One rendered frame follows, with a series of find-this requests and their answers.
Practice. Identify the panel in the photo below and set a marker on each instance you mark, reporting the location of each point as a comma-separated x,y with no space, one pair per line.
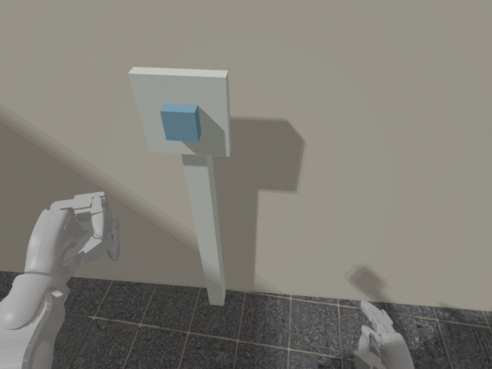
209,90

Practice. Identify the button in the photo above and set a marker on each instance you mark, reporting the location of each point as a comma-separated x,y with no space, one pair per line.
181,122

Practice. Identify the robot left forearm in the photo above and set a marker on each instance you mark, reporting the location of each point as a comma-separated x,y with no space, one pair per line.
30,319

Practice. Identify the left robot hand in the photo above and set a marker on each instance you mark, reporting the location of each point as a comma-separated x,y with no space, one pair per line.
50,248

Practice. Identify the right robot hand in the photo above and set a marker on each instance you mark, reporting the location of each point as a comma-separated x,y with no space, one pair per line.
390,350

